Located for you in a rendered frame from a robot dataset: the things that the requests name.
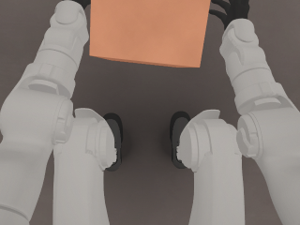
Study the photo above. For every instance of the right robot hand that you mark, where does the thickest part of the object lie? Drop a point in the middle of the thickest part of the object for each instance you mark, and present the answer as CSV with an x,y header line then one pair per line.
x,y
237,9

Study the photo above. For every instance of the right robot forearm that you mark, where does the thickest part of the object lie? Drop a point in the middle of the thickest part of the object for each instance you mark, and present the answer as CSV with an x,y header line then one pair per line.
x,y
251,78

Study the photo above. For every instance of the carton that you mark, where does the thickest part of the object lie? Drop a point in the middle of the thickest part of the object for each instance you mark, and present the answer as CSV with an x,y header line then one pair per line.
x,y
167,33

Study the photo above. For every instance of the right robot upper arm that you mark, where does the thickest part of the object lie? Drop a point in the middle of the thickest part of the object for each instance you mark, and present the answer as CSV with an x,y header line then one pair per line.
x,y
272,138

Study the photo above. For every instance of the left robot upper arm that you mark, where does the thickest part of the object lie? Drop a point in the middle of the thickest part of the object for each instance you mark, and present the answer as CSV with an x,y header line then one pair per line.
x,y
33,123

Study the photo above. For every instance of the left robot hand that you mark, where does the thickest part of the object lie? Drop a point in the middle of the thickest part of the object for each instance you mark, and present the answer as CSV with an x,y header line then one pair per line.
x,y
83,3

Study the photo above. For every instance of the left robot thigh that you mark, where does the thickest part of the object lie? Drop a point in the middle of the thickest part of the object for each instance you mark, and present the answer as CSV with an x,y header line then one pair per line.
x,y
78,180

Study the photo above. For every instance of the left robot forearm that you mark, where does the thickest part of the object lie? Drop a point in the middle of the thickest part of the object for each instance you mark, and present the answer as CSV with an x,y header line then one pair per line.
x,y
59,55

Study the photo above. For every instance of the robot right shin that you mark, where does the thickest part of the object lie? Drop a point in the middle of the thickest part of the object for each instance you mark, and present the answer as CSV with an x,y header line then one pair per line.
x,y
207,114

